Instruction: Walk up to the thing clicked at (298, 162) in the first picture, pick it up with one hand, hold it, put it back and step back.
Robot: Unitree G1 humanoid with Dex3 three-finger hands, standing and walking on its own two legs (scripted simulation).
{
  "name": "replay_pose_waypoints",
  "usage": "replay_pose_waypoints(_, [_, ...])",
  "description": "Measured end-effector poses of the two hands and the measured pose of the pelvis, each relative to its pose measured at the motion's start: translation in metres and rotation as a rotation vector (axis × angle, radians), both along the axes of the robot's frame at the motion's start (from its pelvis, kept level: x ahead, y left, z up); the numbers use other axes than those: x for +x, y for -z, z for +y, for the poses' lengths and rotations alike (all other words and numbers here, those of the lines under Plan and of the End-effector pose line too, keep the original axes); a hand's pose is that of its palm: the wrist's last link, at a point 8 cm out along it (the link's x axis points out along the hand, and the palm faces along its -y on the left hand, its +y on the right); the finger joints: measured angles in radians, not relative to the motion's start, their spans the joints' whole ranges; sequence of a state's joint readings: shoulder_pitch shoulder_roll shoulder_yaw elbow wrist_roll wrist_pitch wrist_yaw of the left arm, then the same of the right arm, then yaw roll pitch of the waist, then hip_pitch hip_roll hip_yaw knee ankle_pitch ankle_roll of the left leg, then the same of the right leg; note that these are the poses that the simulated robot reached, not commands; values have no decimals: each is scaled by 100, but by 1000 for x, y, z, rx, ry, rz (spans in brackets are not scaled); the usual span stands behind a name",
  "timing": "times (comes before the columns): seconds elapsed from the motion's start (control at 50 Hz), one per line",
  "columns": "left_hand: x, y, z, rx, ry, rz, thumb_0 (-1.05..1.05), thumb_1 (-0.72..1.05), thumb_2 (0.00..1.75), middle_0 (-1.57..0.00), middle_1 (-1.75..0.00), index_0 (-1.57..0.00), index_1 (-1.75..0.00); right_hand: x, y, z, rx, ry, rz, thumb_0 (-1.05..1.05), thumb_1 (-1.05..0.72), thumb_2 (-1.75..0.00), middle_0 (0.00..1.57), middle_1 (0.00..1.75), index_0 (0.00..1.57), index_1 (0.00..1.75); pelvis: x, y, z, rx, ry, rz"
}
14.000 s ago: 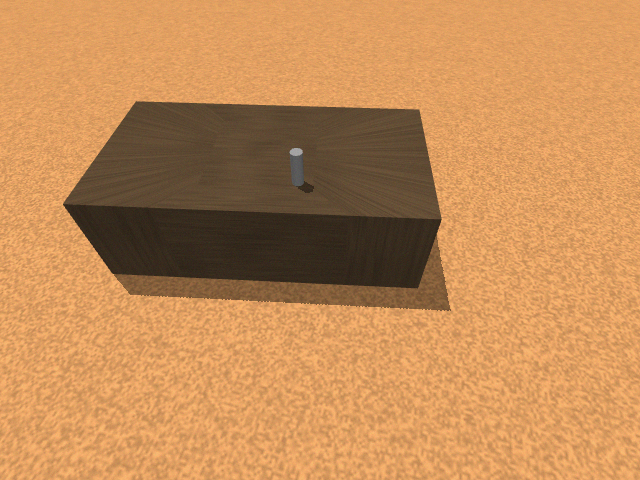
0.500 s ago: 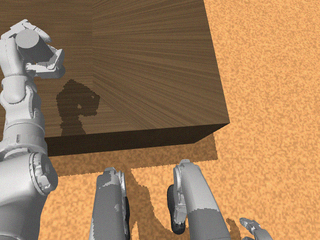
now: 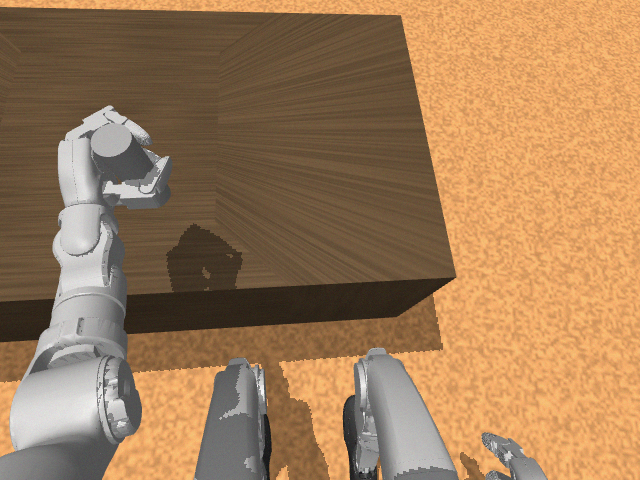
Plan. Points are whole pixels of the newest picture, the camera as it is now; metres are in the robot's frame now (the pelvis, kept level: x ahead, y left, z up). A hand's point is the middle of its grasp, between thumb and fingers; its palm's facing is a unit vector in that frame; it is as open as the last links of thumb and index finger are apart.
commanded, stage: lift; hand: left
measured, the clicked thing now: (136, 170) +0.48 +0.22 +0.01
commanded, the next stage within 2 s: hold in 1.20 s
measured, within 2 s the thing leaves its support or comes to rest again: neither
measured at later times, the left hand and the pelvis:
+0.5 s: hand (103, 166) +0.41 +0.20 +0.12, palm faces +0.17 -0.98 -0.02, open 6.5 cm; pelvis +0.02 +0.00 +0.09, yaw +2 degrees
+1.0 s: hand (88, 162) +0.39 +0.19 +0.16, palm faces +0.16 -0.99 -0.02, open 6.5 cm; pelvis +0.04 +0.00 +0.13, yaw +2 degrees
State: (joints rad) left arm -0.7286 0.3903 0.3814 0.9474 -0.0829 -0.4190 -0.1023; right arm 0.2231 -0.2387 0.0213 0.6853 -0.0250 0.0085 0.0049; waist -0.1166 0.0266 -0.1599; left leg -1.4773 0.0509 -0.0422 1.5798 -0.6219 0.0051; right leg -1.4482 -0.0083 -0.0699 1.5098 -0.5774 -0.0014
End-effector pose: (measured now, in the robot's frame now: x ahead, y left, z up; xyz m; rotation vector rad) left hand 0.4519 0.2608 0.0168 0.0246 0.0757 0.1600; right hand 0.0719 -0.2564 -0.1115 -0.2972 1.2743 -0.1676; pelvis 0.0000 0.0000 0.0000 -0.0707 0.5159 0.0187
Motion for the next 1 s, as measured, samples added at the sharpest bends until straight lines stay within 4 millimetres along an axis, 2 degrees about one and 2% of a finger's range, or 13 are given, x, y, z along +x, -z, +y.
replay_pose_waypoints(0.24, [-34,-64,-4,8,-13,-36,-4,-10,121,-88,-130,-97,-134,29,-50,2,15,-15,-90,1,-90,-90,20,30,21,30,10,-50,-1,11,-13,-104])
replay_pose_waypoints(0.34, [-49,-82,-6,0,-18,-28,-4,-10,122,-89,-130,-98,-134,38,-71,2,17,-17,-120,1,-90,-90,20,30,21,30,15,-69,-1,17,-18,-146])
replay_pose_waypoints(0.62, [-78,-117,-14,-1,-7,-40,-4,-11,122,-90,-129,-98,-133,63,-112,4,19,-42,-198,1,-91,-90,20,30,21,30,26,-103,-2,31,-27,-236])
replay_pose_waypoints(1.0, [-93,-148,-23,-7,-2,-47,-4,-11,122,-90,-128,-99,-133,85,-136,15,56,-52,-252,1,-91,-90,20,30,21,30,38,-128,-2,44,-26,-312])
